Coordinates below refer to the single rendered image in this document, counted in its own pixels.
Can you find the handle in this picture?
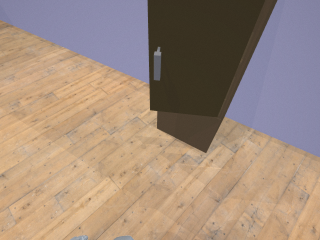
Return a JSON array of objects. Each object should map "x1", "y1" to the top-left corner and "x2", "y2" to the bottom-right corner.
[{"x1": 153, "y1": 47, "x2": 162, "y2": 81}]

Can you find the cupboard door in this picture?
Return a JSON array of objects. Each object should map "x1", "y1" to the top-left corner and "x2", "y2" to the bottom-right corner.
[{"x1": 147, "y1": 0, "x2": 265, "y2": 117}]

